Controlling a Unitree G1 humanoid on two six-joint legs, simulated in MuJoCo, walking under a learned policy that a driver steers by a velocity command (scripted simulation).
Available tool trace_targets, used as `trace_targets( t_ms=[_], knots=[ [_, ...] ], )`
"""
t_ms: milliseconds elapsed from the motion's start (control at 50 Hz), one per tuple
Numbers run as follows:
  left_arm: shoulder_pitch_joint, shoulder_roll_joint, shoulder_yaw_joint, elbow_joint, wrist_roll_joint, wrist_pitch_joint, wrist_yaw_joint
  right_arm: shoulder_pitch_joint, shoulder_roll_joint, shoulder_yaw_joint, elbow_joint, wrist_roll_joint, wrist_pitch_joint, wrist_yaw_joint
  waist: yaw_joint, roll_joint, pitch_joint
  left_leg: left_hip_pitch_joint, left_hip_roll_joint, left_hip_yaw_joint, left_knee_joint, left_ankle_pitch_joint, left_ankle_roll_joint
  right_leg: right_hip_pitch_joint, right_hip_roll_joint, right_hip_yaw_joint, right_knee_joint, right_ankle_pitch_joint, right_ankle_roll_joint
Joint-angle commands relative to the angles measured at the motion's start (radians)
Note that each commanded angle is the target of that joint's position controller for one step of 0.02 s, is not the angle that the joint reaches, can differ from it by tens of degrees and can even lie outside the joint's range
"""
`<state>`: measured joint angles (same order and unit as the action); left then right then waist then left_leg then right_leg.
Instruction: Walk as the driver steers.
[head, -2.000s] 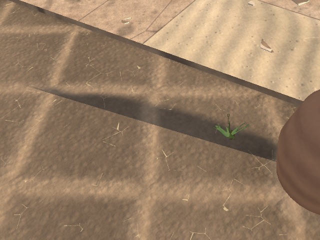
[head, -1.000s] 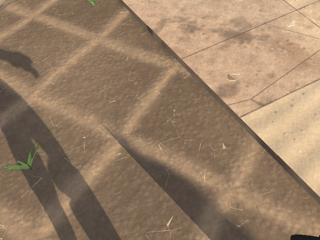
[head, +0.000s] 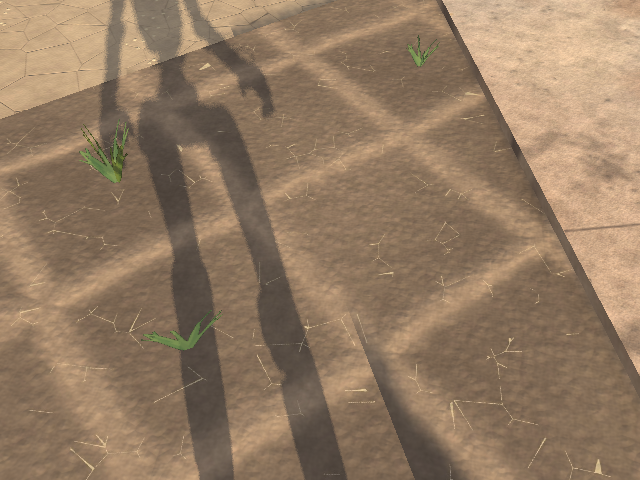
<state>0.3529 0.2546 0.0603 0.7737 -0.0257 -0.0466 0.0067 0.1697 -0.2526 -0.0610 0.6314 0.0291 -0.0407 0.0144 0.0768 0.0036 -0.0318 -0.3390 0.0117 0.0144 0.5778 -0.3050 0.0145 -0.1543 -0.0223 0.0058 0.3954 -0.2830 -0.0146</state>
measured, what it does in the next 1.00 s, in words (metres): walks ahead, turning right: left foot, then right foot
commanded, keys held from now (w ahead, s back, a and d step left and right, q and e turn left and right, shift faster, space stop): w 0.40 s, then w+e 0.60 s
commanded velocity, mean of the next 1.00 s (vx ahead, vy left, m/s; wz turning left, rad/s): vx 0.47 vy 0.00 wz -0.21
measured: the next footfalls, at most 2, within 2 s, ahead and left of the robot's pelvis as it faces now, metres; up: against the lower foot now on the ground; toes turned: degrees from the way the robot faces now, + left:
left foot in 0.04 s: +0.05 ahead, +0.12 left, +0.00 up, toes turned +0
right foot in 0.50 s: +0.41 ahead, -0.12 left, +0.00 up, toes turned -2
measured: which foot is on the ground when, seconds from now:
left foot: up 0.00-0.02, down 0.04-0.52, up 0.54-1.00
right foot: down 0.00-0.04, up 0.06-0.48, down 0.50-1.00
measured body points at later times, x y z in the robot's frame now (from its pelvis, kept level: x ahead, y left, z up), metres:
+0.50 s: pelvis +0.22 -0.01 -0.03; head +0.26 -0.01 +0.42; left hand +0.47 +0.20 -0.10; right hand +0.19 -0.30 -0.15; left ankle +0.02 +0.12 -0.74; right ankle +0.37 -0.12 -0.74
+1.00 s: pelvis +0.49 -0.03 -0.01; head +0.52 -0.04 +0.44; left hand +0.58 +0.25 -0.12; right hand +0.68 -0.31 -0.06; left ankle +0.65 +0.06 -0.74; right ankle +0.37 -0.12 -0.74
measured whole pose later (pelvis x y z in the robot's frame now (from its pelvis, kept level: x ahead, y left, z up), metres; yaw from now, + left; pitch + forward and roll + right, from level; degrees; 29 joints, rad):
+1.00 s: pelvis +0.49 -0.03 -0.01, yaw -16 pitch +2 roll -1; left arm 0.38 0.30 0.06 0.79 -0.03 -0.04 0.01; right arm 0.04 -0.27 -0.03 0.60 0.01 -0.11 0.01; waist 0.11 0.03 0.00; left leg -0.47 0.00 -0.08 0.46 -0.04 -0.03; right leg -0.10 0.11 0.21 0.45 -0.37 -0.06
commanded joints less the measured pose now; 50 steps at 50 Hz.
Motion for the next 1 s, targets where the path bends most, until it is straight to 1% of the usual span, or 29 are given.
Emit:
trace_targets(
  t_ms=[20,40,60,80,100,120,180,240,300,360,420,460,480,500,520,540,560,580,600,620,640,680,720,760,840,900,940,980,1000],
  knots=[
    [-0.059,0.140,0.027,-0.049,-0.009,-0.021,-0.009,0.060,-0.086,-0.032,-0.042,0.003,-0.026,-0.005,-0.101,-0.117,0.013,0.264,-0.027,0.018,-0.153,0.089,0.042,-0.170,-0.169,0.187,-0.078,-0.085,-0.165],
    [-0.094,0.080,0.006,-0.060,0.002,-0.029,-0.014,0.184,-0.122,-0.044,-0.025,-0.001,-0.030,-0.013,-0.164,-0.054,-0.048,0.439,0.074,-0.114,-0.176,0.049,0.075,-0.283,-0.107,0.111,0.106,-0.063,-0.112],
    [-0.102,0.009,-0.018,-0.105,0.015,-0.052,-0.016,0.269,-0.246,-0.070,-0.024,-0.025,-0.027,-0.017,-0.170,0.234,-0.102,0.616,0.299,-0.479,-0.257,-0.083,0.194,-0.549,0.012,-0.033,0.439,-0.141,-0.041],
    [-0.160,0.106,0.006,-0.129,0.002,-0.068,-0.009,0.328,-0.235,-0.074,-0.005,-0.026,-0.037,-0.007,-0.206,0.235,-0.051,0.565,0.393,-0.701,-0.357,-0.213,0.302,-0.712,0.016,0.021,0.648,-0.287,-0.030],
    [-0.160,0.151,0.023,-0.121,-0.013,-0.073,-0.012,0.287,-0.171,-0.050,-0.006,-0.027,-0.049,-0.001,-0.170,0.166,0.037,0.519,0.371,-0.637,-0.361,-0.227,0.289,-0.773,-0.040,0.067,0.742,-0.211,-0.047],
    [-0.157,0.138,0.019,-0.104,-0.011,-0.073,-0.017,0.240,-0.133,-0.037,-0.016,-0.028,-0.055,0.002,-0.145,0.138,0.064,0.477,0.316,-0.532,-0.369,-0.180,0.258,-0.774,-0.065,0.067,0.756,-0.110,-0.056],
    [-0.166,0.107,0.015,-0.085,0.021,-0.065,-0.028,0.165,-0.106,-0.023,-0.020,-0.026,-0.053,0.005,-0.096,0.111,0.092,0.342,0.227,-0.330,-0.419,0.107,0.207,-0.708,-0.103,0.050,0.684,0.064,-0.034],
    [-0.200,0.070,0.001,-0.081,0.027,-0.054,-0.031,0.179,-0.117,-0.027,0.015,-0.027,-0.055,-0.002,-0.089,0.088,0.086,0.286,0.188,-0.210,-0.432,0.299,0.204,-0.670,-0.092,0.022,0.554,0.191,0.006],
    [-0.319,0.037,-0.018,-0.108,0.021,-0.054,-0.040,0.218,-0.135,-0.029,0.050,-0.023,-0.048,-0.012,-0.127,0.086,0.105,0.225,0.157,-0.127,-0.450,0.317,0.186,-0.563,-0.058,-0.010,0.332,0.345,0.018],
    [-0.407,0.055,-0.017,-0.137,0.010,-0.058,-0.055,0.268,-0.169,-0.035,0.085,-0.009,-0.051,-0.013,-0.148,0.089,0.131,0.239,0.187,-0.127,-0.465,0.267,0.181,-0.490,-0.034,-0.016,0.208,0.390,0.008],
    [-0.423,0.082,-0.010,-0.147,0.005,-0.062,-0.069,0.266,-0.186,-0.042,0.106,-0.005,-0.040,-0.017,-0.129,0.087,0.138,0.364,0.236,-0.121,-0.419,0.332,0.161,-0.503,-0.029,-0.008,0.139,0.327,-0.030],
    [-0.372,0.111,0.001,-0.136,0.008,-0.059,-0.071,0.253,-0.206,-0.050,0.111,-0.013,-0.028,-0.023,-0.093,0.104,0.085,0.427,0.238,-0.083,-0.324,0.590,0.134,-0.410,0.007,-0.042,0.135,0.248,-0.065],
    [-0.294,0.137,0.014,-0.117,0.005,-0.054,-0.066,0.238,-0.212,-0.052,0.109,-0.016,-0.020,-0.029,-0.043,0.111,0.019,0.439,0.218,-0.046,-0.209,0.801,0.109,-0.292,0.046,-0.072,0.130,0.228,-0.092],
    [-0.142,0.176,0.035,-0.073,0.006,-0.046,-0.059,0.238,-0.201,-0.047,0.104,-0.022,-0.011,-0.036,0.028,0.094,-0.080,0.380,0.176,0.005,-0.008,0.920,0.077,-0.075,0.078,-0.089,0.139,0.236,-0.123],
    [0.022,0.248,0.054,-0.046,0.009,-0.038,-0.047,0.261,-0.168,-0.030,0.074,-0.047,-0.012,-0.048,0.071,-0.023,-0.223,0.144,0.138,0.040,0.308,0.632,0.034,0.253,-0.079,0.132,0.190,0.303,-0.178],
    [0.071,0.318,0.067,-0.024,0.002,-0.038,-0.056,0.419,-0.024,0.012,0.064,-0.051,-0.032,-0.028,-0.028,-0.335,-0.375,-0.250,-0.066,-0.019,0.680,-0.204,-0.041,0.579,-0.306,0.683,0.041,-0.020,-0.367],
    [0.073,0.225,0.046,-0.032,-0.004,-0.038,-0.053,0.334,-0.115,-0.002,0.068,-0.024,-0.059,-0.021,0.031,-0.200,-0.381,-0.357,-0.042,-0.157,0.785,-0.239,-0.025,0.580,-0.304,0.813,-0.094,-0.182,-0.335],
    [0.004,0.200,0.038,-0.043,0.003,-0.038,-0.044,0.204,-0.158,-0.013,0.027,0.009,-0.076,-0.015,0.035,-0.140,-0.208,-0.432,-0.002,-0.137,0.799,-0.157,-0.015,0.448,-0.280,0.670,-0.110,-0.134,-0.294],
    [-0.064,0.192,0.033,-0.060,0.011,-0.037,-0.037,0.139,-0.153,-0.006,0.009,0.001,-0.089,-0.021,0.008,-0.033,-0.120,-0.406,0.042,-0.124,0.743,-0.068,-0.006,0.290,-0.242,0.561,-0.123,-0.026,-0.272],
    [-0.112,0.179,0.029,-0.067,0.019,-0.036,-0.034,0.101,-0.152,-0.011,-0.005,-0.023,-0.094,-0.029,-0.024,0.003,-0.058,-0.366,0.070,-0.112,0.674,-0.018,-0.010,0.155,-0.208,0.483,-0.142,0.088,-0.270],
    [-0.134,0.159,0.021,-0.076,0.032,-0.038,-0.030,0.117,-0.150,-0.016,-0.012,-0.031,-0.090,-0.030,-0.065,-0.026,-0.050,-0.299,0.091,-0.120,0.633,0.012,-0.011,0.073,-0.178,0.434,-0.162,0.153,-0.269],
    [-0.153,0.143,0.019,-0.083,0.024,-0.041,-0.028,0.135,-0.131,-0.016,-0.015,-0.036,-0.072,-0.030,-0.095,-0.057,-0.026,-0.263,0.097,-0.108,0.571,0.017,-0.028,-0.018,-0.146,0.384,-0.203,0.187,-0.284],
    [-0.138,0.162,0.024,-0.075,0.019,-0.047,-0.020,0.110,-0.113,-0.010,-0.031,-0.046,-0.055,-0.034,-0.104,-0.058,0.010,-0.264,0.095,-0.091,0.489,0.048,-0.049,-0.102,-0.132,0.334,-0.229,0.220,-0.293],
    [-0.112,0.184,0.031,-0.067,0.013,-0.045,-0.011,0.031,-0.099,-0.003,-0.057,-0.049,-0.052,-0.037,-0.082,-0.046,0.042,-0.276,0.087,-0.083,0.357,0.162,-0.065,-0.140,-0.111,0.299,-0.241,0.226,-0.277],
    [-0.050,0.201,0.035,-0.051,-0.005,-0.029,-0.002,-0.124,-0.077,0.008,-0.087,-0.037,-0.064,-0.027,-0.016,-0.066,0.046,-0.199,0.027,-0.077,0.068,0.370,-0.078,-0.135,-0.072,0.267,-0.195,0.182,-0.222],
    [0.001,0.202,0.037,-0.037,-0.009,-0.012,0.005,-0.198,-0.097,0.004,-0.106,-0.022,-0.076,-0.011,0.014,-0.074,0.043,-0.175,0.001,-0.091,-0.029,0.366,-0.080,-0.065,-0.097,0.336,-0.131,0.129,-0.215],
    [0.013,0.200,0.037,-0.037,-0.006,-0.004,0.008,-0.202,-0.125,-0.008,-0.112,-0.018,-0.085,-0.003,0.005,-0.089,0.033,-0.136,-0.010,-0.109,-0.088,0.303,-0.064,-0.005,-0.112,0.397,-0.073,0.115,-0.196],
    [-0.006,0.199,0.040,-0.045,0.000,0.004,0.006,-0.134,-0.140,-0.021,-0.098,-0.015,-0.093,-0.001,-0.042,-0.128,0.015,-0.027,-0.014,-0.093,-0.138,0.229,-0.029,0.004,-0.105,0.424,0.008,0.146,-0.173],
    [-0.011,0.169,0.031,-0.053,0.003,0.005,0.004,-0.048,-0.161,-0.034,-0.078,-0.020,-0.096,-0.006,-0.085,-0.117,-0.032,0.119,0.001,-0.085,-0.170,0.224,0.003,-0.032,-0.064,0.404,0.093,0.171,-0.146]
  ],
)
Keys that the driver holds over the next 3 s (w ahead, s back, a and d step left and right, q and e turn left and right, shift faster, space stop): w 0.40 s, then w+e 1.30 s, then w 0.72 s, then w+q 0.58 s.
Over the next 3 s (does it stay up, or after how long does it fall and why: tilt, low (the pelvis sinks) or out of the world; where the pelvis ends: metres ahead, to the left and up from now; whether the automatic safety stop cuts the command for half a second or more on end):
stays up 1.34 -0.67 0.03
